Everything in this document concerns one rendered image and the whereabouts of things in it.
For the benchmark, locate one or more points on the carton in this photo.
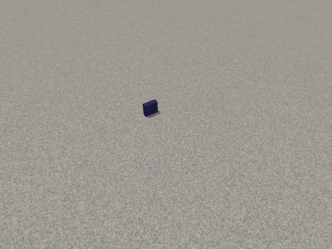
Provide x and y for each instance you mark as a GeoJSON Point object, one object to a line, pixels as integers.
{"type": "Point", "coordinates": [150, 107]}

